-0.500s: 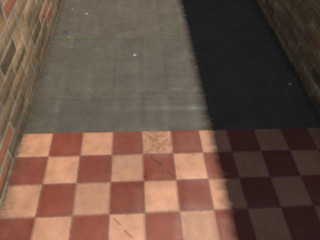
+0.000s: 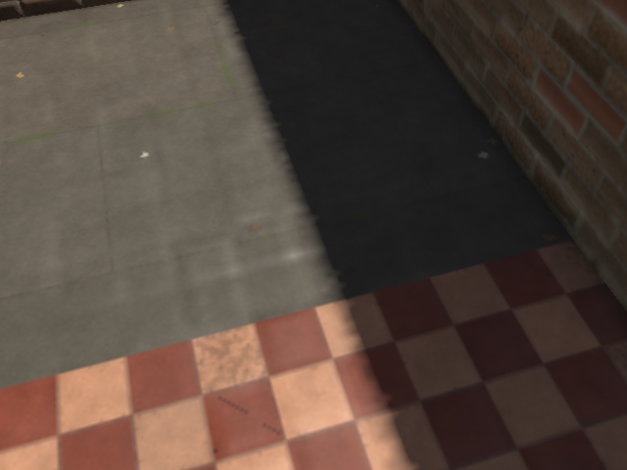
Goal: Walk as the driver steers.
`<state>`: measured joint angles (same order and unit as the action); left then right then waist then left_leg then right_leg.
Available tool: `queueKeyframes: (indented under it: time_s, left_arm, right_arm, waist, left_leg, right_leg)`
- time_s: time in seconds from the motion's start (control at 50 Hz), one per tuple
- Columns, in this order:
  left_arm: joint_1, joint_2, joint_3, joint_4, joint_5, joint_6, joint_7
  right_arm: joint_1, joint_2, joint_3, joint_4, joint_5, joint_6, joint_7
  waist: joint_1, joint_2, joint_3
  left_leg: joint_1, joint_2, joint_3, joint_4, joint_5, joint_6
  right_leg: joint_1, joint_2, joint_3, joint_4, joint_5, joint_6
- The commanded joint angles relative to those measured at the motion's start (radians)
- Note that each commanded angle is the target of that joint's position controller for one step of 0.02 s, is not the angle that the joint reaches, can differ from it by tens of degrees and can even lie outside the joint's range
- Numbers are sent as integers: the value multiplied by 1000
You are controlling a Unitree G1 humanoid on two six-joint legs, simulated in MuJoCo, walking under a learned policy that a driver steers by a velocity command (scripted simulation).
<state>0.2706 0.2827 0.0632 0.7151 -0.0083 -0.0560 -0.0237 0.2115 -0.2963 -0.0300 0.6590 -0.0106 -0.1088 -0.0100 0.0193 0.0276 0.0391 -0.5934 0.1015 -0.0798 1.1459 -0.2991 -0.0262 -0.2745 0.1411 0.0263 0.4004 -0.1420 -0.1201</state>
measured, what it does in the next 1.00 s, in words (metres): walks ahead: left foot, then right foot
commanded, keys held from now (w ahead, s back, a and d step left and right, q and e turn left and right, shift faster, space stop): w+e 0.04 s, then w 0.22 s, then q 0.74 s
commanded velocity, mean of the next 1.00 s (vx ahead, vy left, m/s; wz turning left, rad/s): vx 0.24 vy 0.00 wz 0.15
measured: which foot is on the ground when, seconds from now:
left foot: up 0.00-0.26, down 0.28-0.74, up 0.76-1.00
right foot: down 0.00-0.32, up 0.34-0.72, down 0.74-1.00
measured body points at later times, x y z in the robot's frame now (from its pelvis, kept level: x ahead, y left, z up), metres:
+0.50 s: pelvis +0.26 +0.07 +0.01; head +0.30 +0.08 +0.45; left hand +0.42 +0.33 -0.10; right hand +0.35 -0.21 -0.10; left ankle +0.31 +0.16 -0.74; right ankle +0.25 -0.08 -0.67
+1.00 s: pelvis +0.33 +0.03 +0.01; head +0.37 +0.02 +0.45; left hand +0.42 +0.33 -0.09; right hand +0.53 -0.23 -0.11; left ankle +0.29 +0.17 -0.67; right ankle +0.39 -0.07 -0.74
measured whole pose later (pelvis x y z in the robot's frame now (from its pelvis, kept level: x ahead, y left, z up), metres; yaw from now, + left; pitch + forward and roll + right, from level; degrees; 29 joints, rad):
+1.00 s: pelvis +0.33 +0.03 +0.01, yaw +15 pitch +1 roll +0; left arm 0.14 0.25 0.04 0.70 0.02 0.00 0.04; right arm 0.22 -0.34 -0.08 0.67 0.02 0.06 -0.03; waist 0.00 0.04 0.05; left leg -0.50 0.01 -0.05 1.03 -0.40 -0.11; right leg -0.26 -0.02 -0.06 0.41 -0.17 -0.02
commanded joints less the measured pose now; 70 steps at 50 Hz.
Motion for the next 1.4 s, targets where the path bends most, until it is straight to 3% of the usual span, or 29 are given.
queueKeyframes:
  time_s: [0.02, 0.08, 0.16, 0.26, 0.28, 0.3, 0.32, 0.34, 0.36, 0.38, 0.42, 0.48, 0.54, 0.64, 0.72, 0.74, 0.76, 0.78, 0.82, 0.9, 1.0, 1.1, 1.16, 1.18, 1.2, 1.22, 1.26, 1.3, 1.4]
  left_arm:
    - [-67, 144, 39, -80, -5, -25, 13]
    - [-24, 161, 43, -57, -13, -16, 25]
    - [67, 159, 36, -14, -20, -11, 36]
    - [79, 165, 34, 3, -15, 9, 35]
    - [59, 149, 27, -1, -9, 14, 33]
    - [66, 110, 9, -18, 8, 17, 36]
    - [218, 48, -10, -9, -3, 8, 37]
    - [242, 87, -9, 1, 3, 1, 36]
    - [141, 163, 11, -10, -3, 4, 37]
    - [45, 162, 11, -40, 2, 5, 40]
    - [-32, 131, 11, -78, 19, 4, 48]
    - [1, 76, -2, -67, 17, 17, 56]
    - [-43, 65, -5, -72, 21, 39, 56]
    - [-159, 81, -3, -88, 9, 49, 47]
    - [-96, 119, 19, -74, 0, 19, 50]
    - [-66, 163, 29, -77, 19, 16, 53]
    - [-112, 224, 41, -95, 40, 30, 57]
    - [-79, 192, 39, -87, 50, 31, 48]
    - [-159, 106, 16, -101, 33, 26, 44]
    - [-185, 105, 11, -89, 27, 40, 57]
    - [-144, 153, 30, -64, 25, 56, 69]
    - [-151, 195, 48, -47, 4, 60, 51]
    - [-152, 186, 49, -27, -22, 60, 49]
    - [-96, 147, 40, -3, -13, 59, 45]
    - [-89, 69, 14, -42, 46, 59, 37]
    - [-199, 111, 27, -81, 39, 56, 48]
    - [-186, 150, 46, -55, 2, 69, 61]
    - [-121, 146, 50, -8, 15, 80, 69]
    - [-97, 71, 18, 28, 1, 79, 49]
  right_arm:
    - [54, -74, -20, -56, -20, 14, -3]
    - [-78, -42, -5, -79, -16, 3, 4]
    - [-187, -63, -8, -85, 17, -21, 31]
    - [-128, -115, -32, -69, 19, -27, 42]
    - [-28, -142, -47, -37, 10, -30, 38]
    - [88, -188, -56, -21, -10, -35, 35]
    - [173, -262, -77, -1, -22, -25, 38]
    - [210, -193, -63, 21, 11, -14, 52]
    - [135, -141, -46, 4, 23, -9, 51]
    - [71, -120, -36, -9, 16, 1, 50]
    - [25, -105, -26, -3, 18, 8, 45]
    - [11, -139, -40, 4, 0, 23, 35]
    - [18, -184, -58, 11, 19, 55, 15]
    - [36, -181, -65, 8, 31, 91, -20]
    - [-18, -158, -62, -12, 45, 112, -27]
    - [20, -107, -48, -22, 30, 118, -26]
    - [114, -53, -35, -27, 20, 117, -23]
    - [137, -123, -54, -26, 14, 113, -26]
    - [123, -194, -88, 5, 27, 135, -33]
    - [76, -123, -75, -25, 32, 165, -31]
    - [-8, -86, -56, -85, 26, 157, -10]
    - [-12, -103, -60, -110, 27, 166, 13]
    - [62, -109, -73, -89, 25, 170, 22]
    - [91, -152, -90, -84, 23, 169, 14]
    - [105, -280, -118, -110, 19, 166, -7]
    - [100, -282, -111, -134, -18, 144, 4]
    - [7, -204, -89, -125, -13, 113, 9]
    - [-69, -133, -60, -129, 13, 111, -1]
    - [-74, -31, -15, -79, -18, 95, -10]
  waist:
    - [-48, -44, -19]
    - [13, -65, -8]
    - [71, -99, -20]
    - [9, -145, -28]
    - [-50, -125, -81]
    - [-96, -56, -231]
    - [-65, 197, -383]
    - [-66, 245, -399]
    - [-75, 123, -261]
    - [-68, 29, -168]
    - [-31, 13, -77]
    - [0, 95, -114]
    - [-1, 75, -158]
    - [-37, 101, -147]
    - [21, 126, -115]
    - [3, 46, -169]
    - [-69, -221, -165]
    - [-42, -274, -187]
    - [-55, -143, -125]
    - [-39, -175, -78]
    - [7, -181, -124]
    - [4, -199, -125]
    - [-45, -170, -127]
    - [-44, -63, -124]
    - [-9, 285, -126]
    - [-82, 239, -144]
    - [-39, 111, -98]
    - [-3, 108, -106]
    - [-9, 107, -118]
  left_leg:
    - [-26, 18, 13, -141, 112, -40]
    - [33, -20, 31, -417, 343, -49]
    - [92, -50, 23, -580, 462, -40]
    - [137, -73, 29, -666, 233, 41]
    - [269, -92, 52, -713, 267, 76]
    - [510, 16, -48, -660, 454, 144]
    - [885, 232, -420, -665, 519, 321]
    - [919, 294, -643, -780, 480, 353]
    - [802, 264, -536, -776, 469, 317]
    - [669, 211, -406, -787, 567, 292]
    - [509, 135, -272, -816, 758, 271]
    - [446, 78, -183, -829, 881, 278]
    - [405, 71, -177, -820, 829, 283]
    - [367, 38, -249, -777, 519, 231]
    - [355, -11, -353, -706, 325, 154]
    - [281, -61, -300, -572, 130, 110]
    - [84, -225, -128, -366, -303, 47]
    - [19, -199, -72, -152, -398, 1]
    - [1, -141, -68, 18, -263, -40]
    - [10, -115, 8, 32, -114, -86]
    - [66, -60, 49, -189, -97, -85]
    - [206, -63, 109, -399, -78, -33]
    - [379, -105, 143, -674, 99, 44]
    - [497, -73, 56, -760, 250, 84]
    - [649, 205, -317, -765, 639, 212]
    - [538, 302, -441, -803, 638, 380]
    - [470, 186, -271, -824, 442, 292]
    - [448, 122, -177, -814, 443, 235]
    - [448, 73, -55, -826, 394, 212]
  right_leg:
    - [-57, -255, 277, -229, 116, -201]
    - [-66, -205, 209, -207, 65, -144]
    - [38, -252, 243, -165, -7, -117]
    - [240, -327, 321, -9, 199, -68]
    - [246, -270, 268, 138, 393, -38]
    - [157, -207, 204, 377, 375, 8]
    - [-182, -49, 95, 757, -58, 101]
    - [-328, -42, 128, 879, -456, 124]
    - [-380, -106, 131, 938, -411, 128]
    - [-373, -141, 92, 917, -354, 131]
    - [-336, -185, 71, 780, -283, 137]
    - [-240, -157, 36, 603, -255, 169]
    - [-167, -123, 31, 456, -164, 198]
    - [-102, -89, 66, 276, -71, 207]
    - [52, -116, 64, -28, 77, 157]
    - [186, -277, 170, -41, 188, 91]
    - [293, -476, 385, -33, 479, -50]
    - [247, -577, 518, -68, 471, -158]
    - [175, -462, 332, -63, 329, -112]
    - [107, -368, 136, -99, 275, -98]
    - [189, -422, 82, -95, 303, -129]
    - [164, -456, 36, -68, 298, -111]
    - [105, -425, -28, 50, 206, -22]
    - [-4, -370, -101, 180, 61, 61]
    - [-301, -228, -195, 504, -425, 177]
    - [-395, -146, -36, 694, -544, 194]
    - [-385, -186, 31, 765, -382, 171]
    - [-338, -190, 21, 767, -259, 189]
    - [-159, -219, 23, 501, -141, 212]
